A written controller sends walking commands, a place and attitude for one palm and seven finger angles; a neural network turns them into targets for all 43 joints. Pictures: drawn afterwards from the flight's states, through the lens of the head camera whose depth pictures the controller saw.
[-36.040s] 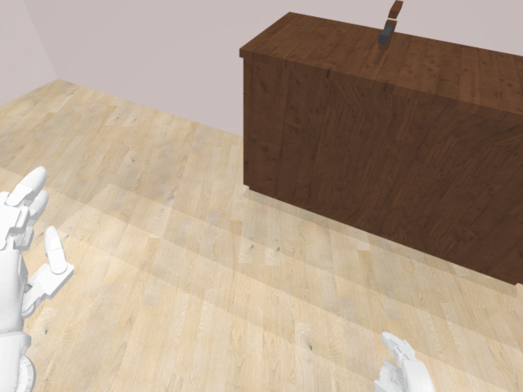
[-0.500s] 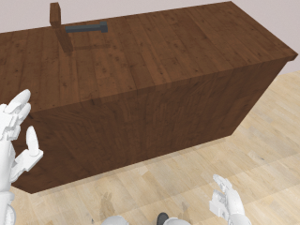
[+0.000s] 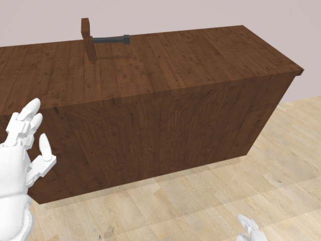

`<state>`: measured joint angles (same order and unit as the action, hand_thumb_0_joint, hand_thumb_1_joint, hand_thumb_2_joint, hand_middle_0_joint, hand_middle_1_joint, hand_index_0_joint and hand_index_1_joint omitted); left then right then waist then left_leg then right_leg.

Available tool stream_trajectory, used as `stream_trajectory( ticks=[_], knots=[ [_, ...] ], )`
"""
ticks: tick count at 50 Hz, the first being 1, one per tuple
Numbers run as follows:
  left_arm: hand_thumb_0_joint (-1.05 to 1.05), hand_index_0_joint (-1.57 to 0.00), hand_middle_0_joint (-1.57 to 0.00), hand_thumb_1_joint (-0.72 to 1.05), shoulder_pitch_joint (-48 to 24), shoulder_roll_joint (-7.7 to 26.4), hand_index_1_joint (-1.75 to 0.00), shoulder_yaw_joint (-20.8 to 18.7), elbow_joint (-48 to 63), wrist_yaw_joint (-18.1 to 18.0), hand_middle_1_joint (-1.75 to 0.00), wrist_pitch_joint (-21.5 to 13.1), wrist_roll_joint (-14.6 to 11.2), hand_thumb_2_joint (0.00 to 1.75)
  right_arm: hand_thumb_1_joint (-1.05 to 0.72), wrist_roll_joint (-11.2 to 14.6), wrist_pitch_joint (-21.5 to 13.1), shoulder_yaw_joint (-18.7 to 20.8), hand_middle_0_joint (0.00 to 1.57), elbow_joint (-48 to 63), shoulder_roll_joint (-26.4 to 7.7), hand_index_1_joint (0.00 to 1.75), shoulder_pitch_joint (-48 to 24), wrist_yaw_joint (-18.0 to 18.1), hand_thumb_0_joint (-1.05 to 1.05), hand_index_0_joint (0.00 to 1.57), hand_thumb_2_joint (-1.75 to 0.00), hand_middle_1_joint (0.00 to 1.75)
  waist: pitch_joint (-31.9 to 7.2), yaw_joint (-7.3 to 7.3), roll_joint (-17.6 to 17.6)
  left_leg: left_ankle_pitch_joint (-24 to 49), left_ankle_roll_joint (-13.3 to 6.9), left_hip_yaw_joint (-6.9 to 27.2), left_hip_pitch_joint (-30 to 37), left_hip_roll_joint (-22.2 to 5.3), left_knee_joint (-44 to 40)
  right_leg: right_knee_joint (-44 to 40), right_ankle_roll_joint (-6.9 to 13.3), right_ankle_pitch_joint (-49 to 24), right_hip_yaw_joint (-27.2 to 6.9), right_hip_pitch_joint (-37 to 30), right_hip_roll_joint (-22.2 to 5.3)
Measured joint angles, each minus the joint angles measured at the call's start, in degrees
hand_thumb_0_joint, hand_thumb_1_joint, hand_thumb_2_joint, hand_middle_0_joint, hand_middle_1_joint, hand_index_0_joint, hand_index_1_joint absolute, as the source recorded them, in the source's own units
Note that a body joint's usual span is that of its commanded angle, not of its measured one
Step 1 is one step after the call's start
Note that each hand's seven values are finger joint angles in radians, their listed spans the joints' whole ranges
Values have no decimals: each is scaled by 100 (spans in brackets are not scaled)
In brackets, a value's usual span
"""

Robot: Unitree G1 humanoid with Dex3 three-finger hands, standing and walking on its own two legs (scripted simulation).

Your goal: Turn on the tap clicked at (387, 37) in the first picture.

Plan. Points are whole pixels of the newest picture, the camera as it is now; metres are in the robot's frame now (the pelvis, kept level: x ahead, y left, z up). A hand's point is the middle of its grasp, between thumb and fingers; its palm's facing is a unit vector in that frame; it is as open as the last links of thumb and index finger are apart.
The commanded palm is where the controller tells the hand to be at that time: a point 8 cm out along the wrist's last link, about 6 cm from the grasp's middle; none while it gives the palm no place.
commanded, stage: stop stepping back and stand still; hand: left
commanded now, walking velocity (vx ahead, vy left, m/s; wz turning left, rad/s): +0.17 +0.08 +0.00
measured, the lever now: (126, 39) +0.84 +0.19 +0.11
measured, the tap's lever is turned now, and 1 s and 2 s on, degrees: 82 82 82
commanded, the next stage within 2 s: stand and check the lever's angle in 1.10 s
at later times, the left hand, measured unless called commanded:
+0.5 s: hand (64, 140) +0.26 +0.21 +0.17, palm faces +0.33 -0.86 -0.39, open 7.4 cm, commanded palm +0.21 +0.26 +0.18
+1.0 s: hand (53, 132) +0.28 +0.24 +0.17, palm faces +0.34 -0.86 -0.39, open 7.4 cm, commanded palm +0.23 +0.28 +0.18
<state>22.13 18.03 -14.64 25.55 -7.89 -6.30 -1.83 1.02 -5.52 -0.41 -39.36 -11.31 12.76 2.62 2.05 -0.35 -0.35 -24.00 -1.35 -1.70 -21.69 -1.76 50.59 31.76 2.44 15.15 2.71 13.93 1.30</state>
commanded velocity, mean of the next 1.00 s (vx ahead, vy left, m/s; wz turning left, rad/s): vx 0.02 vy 0.00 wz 0.00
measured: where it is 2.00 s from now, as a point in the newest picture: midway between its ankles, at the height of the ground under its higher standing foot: outside the picture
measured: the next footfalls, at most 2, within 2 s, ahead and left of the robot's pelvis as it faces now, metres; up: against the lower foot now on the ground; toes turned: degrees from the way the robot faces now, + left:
none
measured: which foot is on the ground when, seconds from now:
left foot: down 0.00-1.00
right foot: down 0.00-1.00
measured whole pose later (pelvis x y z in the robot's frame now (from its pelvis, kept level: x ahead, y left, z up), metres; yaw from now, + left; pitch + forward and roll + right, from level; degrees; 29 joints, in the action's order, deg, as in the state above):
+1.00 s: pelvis +0.05 +0.01 +0.01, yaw -3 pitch -1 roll -1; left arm 27.8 21.4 -19.4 29.4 -8.7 -8.1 -3.5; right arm 0.7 -4.2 -0.7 -33.3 -11.3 9.2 3.2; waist 2.8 0.3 0.0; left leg -14.1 -0.9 -3.5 -11.8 -1.2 26.4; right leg 23.7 1.0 13.3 1.6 9.8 1.4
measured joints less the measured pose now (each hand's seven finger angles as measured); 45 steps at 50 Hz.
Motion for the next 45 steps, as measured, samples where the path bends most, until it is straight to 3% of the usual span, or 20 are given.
stream_trajectory(
  ticks=[3,4,6,9,12,14,18,20,23,26,30,38,45],
  knots=[
    [1,-21,-21,89,416,268,-30,-262,503,-34,-31,-154,-79,90,-91,-7,31,-29,20,260,50,30,-71,-4,1,21,-90,30,-25,-113,202,182,-41,-177,347,19,-1041,83,-10,23,-150,72,-31],
    [1,-21,-21,88,538,324,-30,-349,640,-55,-31,-219,-113,90,-91,-16,11,-24,20,394,-3,30,-61,14,1,21,-90,30,-60,-147,136,122,-83,-89,511,-8,-1548,272,-6,172,-125,181,2],
    [1,-21,-21,88,581,428,-30,-507,662,-112,-31,-298,-125,90,-91,-10,-23,17,20,467,-12,30,-128,77,1,21,-90,30,-26,-143,131,827,-37,-145,497,-12,-1623,1023,-76,835,-203,464,-7],
    [1,-21,-21,88,438,489,-30,-638,270,-125,-31,-244,-116,90,-91,18,-62,9,20,394,72,30,-87,94,1,20,-90,30,-84,-92,159,919,28,-214,632,26,-1768,1827,-174,1133,-241,719,-45],
    [1,-21,-21,89,335,396,-30,-638,-72,-150,-31,-95,-106,90,-91,36,-108,-80,20,380,85,30,75,64,1,20,-90,30,-159,-77,42,927,111,-111,728,-24,-1925,881,-239,944,-36,366,-78],
    [1,-21,-21,89,335,343,-30,-609,-96,-138,-30,-54,-73,90,-91,21,-109,-125,20,425,79,30,117,26,1,20,-90,30,-118,-41,37,664,102,-82,581,-51,-1609,158,-140,146,-7,147,-66],
    [1,-21,-20,89,281,-16,-30,-201,61,-16,-30,-32,-41,90,-91,1,-52,-48,20,192,-19,30,1,-66,1,21,-90,30,135,14,-35,166,51,41,208,-25,-555,24,86,38,146,-12,27],
    [1,-21,-21,89,409,-26,-30,-141,308,12,-30,-63,-38,90,-91,-11,-32,-32,20,188,-32,30,-34,-76,1,21,-90,30,201,36,80,257,41,-35,281,17,-805,-99,85,47,101,-73,6],
    [1,-21,-21,88,628,146,-30,-259,676,-39,-31,-205,-65,90,-91,-40,-55,9,20,343,-114,30,-68,-19,1,21,-90,30,258,-22,68,1000,72,14,688,-25,-1843,-49,44,116,100,-84,70],
    [1,-21,-21,88,616,375,-30,-465,659,-89,-31,-290,-99,90,-91,14,-21,96,20,368,-90,30,-168,58,1,21,-90,30,264,-13,126,838,168,-28,792,18,-1950,-77,12,162,46,-142,30],
    [1,-21,-21,88,553,422,-30,-651,386,-96,-31,-264,-113,90,-91,37,-5,104,20,464,-103,30,-292,61,1,20,-90,30,194,-18,40,842,155,-63,837,-18,-2056,-348,-23,61,5,-247,72],
    [1,-21,-21,89,539,147,-30,-319,251,-38,-30,-110,-132,90,-91,7,34,40,20,602,-61,30,-450,32,1,20,-90,30,168,10,55,875,114,-151,951,-5,-2239,-566,-67,-19,-84,-349,65],
    [1,-21,-21,89,575,316,-30,-375,459,-60,-31,-142,-144,90,-91,-28,96,-9,20,651,5,30,-424,55,1,21,-90,30,159,41,104,936,77,-166,980,25,-2344,-706,-104,-106,-100,-394,39]
  ],
)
